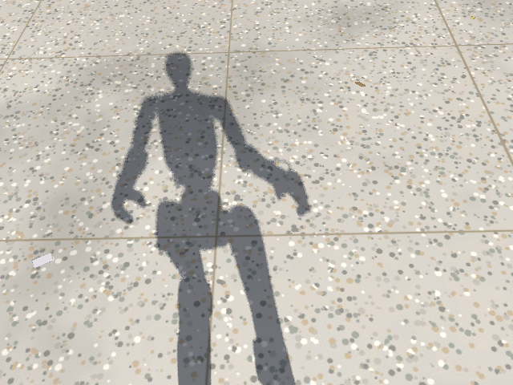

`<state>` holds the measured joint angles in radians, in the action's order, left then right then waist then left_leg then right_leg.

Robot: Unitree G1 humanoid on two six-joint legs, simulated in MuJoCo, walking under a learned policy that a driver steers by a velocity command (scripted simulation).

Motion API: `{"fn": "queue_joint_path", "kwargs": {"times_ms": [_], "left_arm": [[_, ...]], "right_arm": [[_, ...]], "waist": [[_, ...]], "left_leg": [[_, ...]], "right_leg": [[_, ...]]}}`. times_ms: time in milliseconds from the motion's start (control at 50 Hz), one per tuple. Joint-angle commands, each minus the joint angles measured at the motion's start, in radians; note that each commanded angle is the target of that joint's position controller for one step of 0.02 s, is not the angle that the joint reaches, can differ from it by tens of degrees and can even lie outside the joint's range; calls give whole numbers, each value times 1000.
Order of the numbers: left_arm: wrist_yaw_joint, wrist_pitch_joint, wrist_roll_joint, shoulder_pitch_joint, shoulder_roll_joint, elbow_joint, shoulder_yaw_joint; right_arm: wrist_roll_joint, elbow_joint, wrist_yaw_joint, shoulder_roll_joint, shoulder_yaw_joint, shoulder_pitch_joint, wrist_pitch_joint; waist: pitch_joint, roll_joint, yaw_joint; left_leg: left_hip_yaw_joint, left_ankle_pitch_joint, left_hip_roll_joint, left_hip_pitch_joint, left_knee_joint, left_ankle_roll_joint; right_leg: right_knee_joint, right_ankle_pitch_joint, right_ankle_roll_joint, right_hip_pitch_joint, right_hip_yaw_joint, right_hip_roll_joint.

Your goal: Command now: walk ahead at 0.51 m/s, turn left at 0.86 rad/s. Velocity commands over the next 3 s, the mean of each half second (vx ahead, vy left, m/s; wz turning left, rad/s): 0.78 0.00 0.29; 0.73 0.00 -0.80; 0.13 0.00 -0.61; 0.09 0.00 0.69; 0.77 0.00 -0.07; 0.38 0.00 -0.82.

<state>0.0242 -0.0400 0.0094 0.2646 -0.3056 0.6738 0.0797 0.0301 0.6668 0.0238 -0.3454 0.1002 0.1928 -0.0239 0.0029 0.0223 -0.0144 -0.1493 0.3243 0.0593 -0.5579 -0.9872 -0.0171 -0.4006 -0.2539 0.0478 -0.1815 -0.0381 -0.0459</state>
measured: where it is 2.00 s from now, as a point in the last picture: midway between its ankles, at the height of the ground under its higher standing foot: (230, 276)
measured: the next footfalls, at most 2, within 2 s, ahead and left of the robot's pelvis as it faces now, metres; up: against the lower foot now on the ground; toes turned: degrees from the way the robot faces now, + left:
left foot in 0.44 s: +0.36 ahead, +0.29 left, +0.00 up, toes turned +9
right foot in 0.90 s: +0.78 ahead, +0.08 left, +0.00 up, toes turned -15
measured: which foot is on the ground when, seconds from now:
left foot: up 0.00-0.42, down 0.44-0.90, up 0.92-1.00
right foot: down 0.00-0.46, up 0.48-0.88, down 0.90-1.00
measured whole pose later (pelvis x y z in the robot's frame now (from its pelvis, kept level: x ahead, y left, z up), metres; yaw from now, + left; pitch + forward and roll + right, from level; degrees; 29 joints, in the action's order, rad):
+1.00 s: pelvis +0.62 +0.14 -0.04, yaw -18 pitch -2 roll +2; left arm -0.05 -0.03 -0.01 0.24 -0.33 0.64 0.08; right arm 0.01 0.68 0.00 -0.27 0.03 0.12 0.10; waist -0.15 -0.01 -0.03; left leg -0.08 0.51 0.04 -0.28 -1.41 -0.03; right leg -0.68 -0.14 0.17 -0.51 0.05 -0.14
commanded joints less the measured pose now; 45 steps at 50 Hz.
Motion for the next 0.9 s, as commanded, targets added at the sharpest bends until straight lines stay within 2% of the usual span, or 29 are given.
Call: {"fn": "queue_joint_path", "kwargs": {"times_ms": [20,80,160,200,240,300,360,400,420,440,460,480,500,520,540,560,580,600,640,660,700,740,780,800,820,840,860,880,900], "left_arm": [[16,-50,-6,-34,-116,-83,16],[3,-65,9,60,-121,-59,13],[-7,-68,17,120,-126,-27,11],[-17,-71,19,182,-108,8,3],[-21,-60,9,204,-99,36,-2],[-22,-44,-24,243,-101,83,-12],[-18,-33,-41,263,-142,115,-9],[-16,-32,-38,263,-191,138,-2],[-14,-31,-27,246,-206,153,-3],[-10,-39,-13,213,-198,142,-10],[-14,-53,13,260,-40,93,-49],[-18,-83,-48,298,15,63,-65],[-13,-84,-99,191,-63,35,-32],[-8,-76,-101,115,-58,13,-29],[-2,-65,-77,91,-40,15,-30],[-6,-47,-58,125,-24,28,-24],[-18,-25,-64,164,1,44,-23],[-27,-3,-72,168,14,52,-21],[-30,30,-65,119,24,39,-20],[-30,37,-59,93,29,20,-22],[-32,37,-56,24,10,-10,-23],[-48,28,-46,-53,-3,-39,-28],[-80,11,-25,-128,-7,-67,-32],[-96,3,-20,-130,-25,-71,-24],[-105,3,-26,-88,-47,-66,-12],[-105,11,-36,3,-79,-52,5],[-98,26,-40,152,-136,-29,32],[-78,44,-37,325,-223,3,75],[-48,53,-44,313,-245,15,83]], "right_arm": [[-7,-68,-20,-81,14,-17,34],[7,-100,-29,-61,1,-58,47],[16,-123,-41,-54,-4,-88,51],[16,-130,-41,-14,-20,-110,58],[17,-150,-52,4,-33,-156,69],[-2,-189,-83,30,-58,-270,99],[11,-222,-114,32,-67,-331,130],[9,-216,-105,-33,-40,-241,134],[19,-179,-89,-88,-10,-56,129],[25,-115,-65,-143,22,191,112],[-1,-69,-36,-244,43,363,96],[-41,-65,-43,-247,31,392,110],[-39,-50,-51,-162,8,318,118],[-26,-30,-52,-105,-7,267,122],[-30,-13,-54,-69,-15,203,126],[-46,-1,-54,-22,-23,148,132],[-53,14,-55,20,-28,108,136],[-46,25,-55,46,-29,76,141],[-34,44,-52,52,-27,36,150],[-39,50,-48,34,-23,28,153],[-51,56,-37,25,-23,20,153],[-53,56,-22,-12,-18,17,147],[-41,51,-4,-82,-4,17,138],[-37,49,6,-121,4,32,133],[-27,49,14,-164,14,44,124],[-12,38,15,-206,26,29,111],[3,23,9,-226,33,-6,98],[15,9,-5,-192,27,-32,100],[25,16,-25,-67,-5,-23,112]], "waist": [[-40,-130,-13],[-81,-122,-52],[-131,-118,-69],[-167,-77,-76],[-212,-59,-70],[-240,-59,-79],[-238,-98,-72],[-124,-181,9],[0,-225,129],[148,-234,267],[363,-8,257],[583,238,206],[374,195,192],[180,157,169],[80,88,121],[38,117,61],[19,148,22],[-7,137,6],[-90,97,-14],[-118,102,-22],[-177,75,-25],[-231,20,-18],[-240,-32,-4],[-199,-40,-5],[-135,-14,-25],[-60,33,-75],[24,64,-158],[115,46,-240],[51,-144,-214]], "left_leg": [[26,-119,-113,-340,-250,-18],[46,-212,-142,-412,-299,-30],[27,-286,-160,-479,-257,-46],[-11,-294,-134,-484,-187,-33],[0,-290,-120,-504,-78,-14],[134,-303,-172,-434,121,5],[167,-217,-130,-259,293,29],[198,-140,-49,38,371,60],[215,-137,-10,310,379,87],[161,-146,-56,686,333,97],[-211,172,-335,1086,336,133],[-644,585,-473,1114,598,193],[-629,582,-463,968,728,154],[-467,433,-448,818,721,137],[-311,248,-420,658,715,132],[-181,127,-374,535,725,123],[-78,46,-344,461,741,115],[8,-31,-329,431,765,111],[149,-173,-312,382,801,97],[189,-200,-312,361,826,101],[278,-253,-284,345,863,110],[358,-355,-271,366,882,107],[430,-594,-268,394,845,82],[441,-800,-269,438,783,70],[440,-1014,-274,497,696,58],[432,-1201,-286,543,577,55],[414,-1297,-302,528,384,59],[386,-1192,-286,428,132,43],[363,-310,-128,278,-227,-22]], "right_leg": [[254,-291,40,178,-266,290],[261,-237,49,181,-160,281],[277,-141,62,215,-62,303],[299,-134,103,205,-76,321],[325,-101,135,224,-64,343],[358,49,158,246,-44,351],[344,246,152,260,-17,360],[203,693,127,250,7,355],[7,916,105,190,40,338],[-274,848,61,-24,63,289],[-685,176,14,-358,31,167],[-930,-239,13,-443,-146,66],[-1031,-192,10,-568,-152,96],[-1053,-122,6,-645,-104,134],[-1010,-40,2,-616,-84,181],[-970,33,-1,-545,-90,219],[-960,70,-2,-482,-91,243],[-951,73,-3,-469,-80,255],[-940,81,-5,-519,-63,263],[-920,122,-12,-543,-61,260],[-824,212,-17,-577,-44,243],[-666,293,-7,-584,12,218],[-446,370,9,-484,109,173],[-380,399,18,-407,165,124],[-355,396,26,-322,208,66],[-354,346,42,-220,226,21],[-369,288,73,-52,220,-9],[-332,311,111,202,180,-33],[-179,468,152,293,50,14]]}}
